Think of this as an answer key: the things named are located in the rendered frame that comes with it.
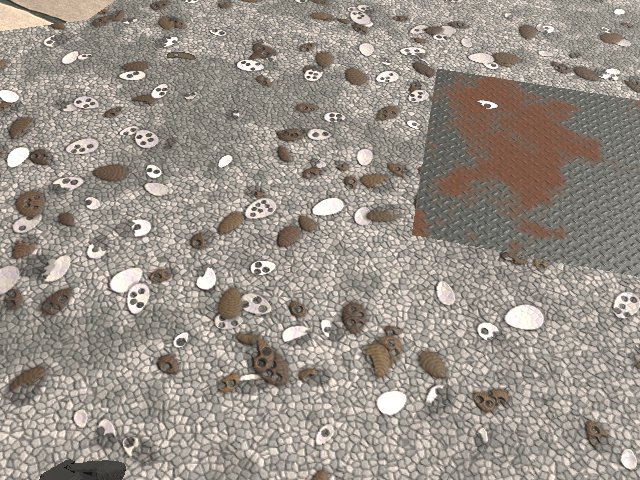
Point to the robot left hand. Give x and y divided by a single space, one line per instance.
90 470

